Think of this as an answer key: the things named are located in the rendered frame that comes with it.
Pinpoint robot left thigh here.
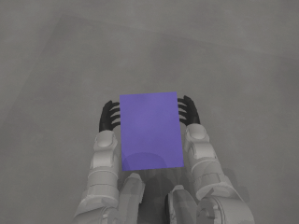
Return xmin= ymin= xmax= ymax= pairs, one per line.
xmin=116 ymin=177 xmax=146 ymax=224

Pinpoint right robot forearm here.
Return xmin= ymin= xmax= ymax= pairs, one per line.
xmin=183 ymin=123 xmax=255 ymax=222

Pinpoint robot left upper arm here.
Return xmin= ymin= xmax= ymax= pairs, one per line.
xmin=71 ymin=205 xmax=123 ymax=224

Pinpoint left robot forearm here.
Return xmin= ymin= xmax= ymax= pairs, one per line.
xmin=72 ymin=130 xmax=121 ymax=220

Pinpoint robot left hand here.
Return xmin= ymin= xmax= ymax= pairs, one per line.
xmin=99 ymin=100 xmax=121 ymax=132

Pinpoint robot right upper arm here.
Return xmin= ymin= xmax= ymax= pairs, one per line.
xmin=196 ymin=195 xmax=255 ymax=224

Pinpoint carton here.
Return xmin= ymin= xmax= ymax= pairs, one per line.
xmin=120 ymin=91 xmax=184 ymax=171

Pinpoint robot right thigh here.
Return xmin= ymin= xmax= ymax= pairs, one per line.
xmin=167 ymin=189 xmax=197 ymax=224

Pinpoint robot right hand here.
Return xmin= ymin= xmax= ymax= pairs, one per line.
xmin=178 ymin=95 xmax=201 ymax=126

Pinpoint robot thigh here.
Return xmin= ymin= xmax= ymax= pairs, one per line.
xmin=167 ymin=189 xmax=197 ymax=224
xmin=116 ymin=177 xmax=146 ymax=224

